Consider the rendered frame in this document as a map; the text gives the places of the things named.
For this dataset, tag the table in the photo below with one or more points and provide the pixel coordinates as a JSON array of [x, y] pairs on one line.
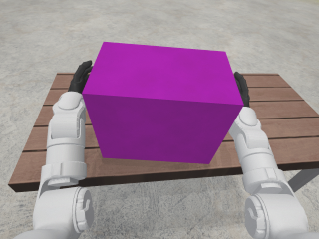
[[291, 126]]

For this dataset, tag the right robot forearm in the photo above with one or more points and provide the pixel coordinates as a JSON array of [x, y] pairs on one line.
[[260, 171]]

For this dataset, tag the carton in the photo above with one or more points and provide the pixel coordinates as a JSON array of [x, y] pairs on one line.
[[160, 103]]

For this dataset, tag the robot right upper arm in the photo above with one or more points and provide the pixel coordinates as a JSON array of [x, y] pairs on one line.
[[276, 216]]

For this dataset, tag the right robot hand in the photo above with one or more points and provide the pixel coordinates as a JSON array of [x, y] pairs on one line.
[[243, 89]]

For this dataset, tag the robot left upper arm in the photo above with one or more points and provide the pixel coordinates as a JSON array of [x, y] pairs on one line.
[[62, 214]]

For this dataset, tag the left robot hand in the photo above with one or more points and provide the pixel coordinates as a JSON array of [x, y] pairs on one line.
[[80, 77]]

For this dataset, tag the left robot forearm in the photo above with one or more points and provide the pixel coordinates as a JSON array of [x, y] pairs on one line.
[[66, 142]]

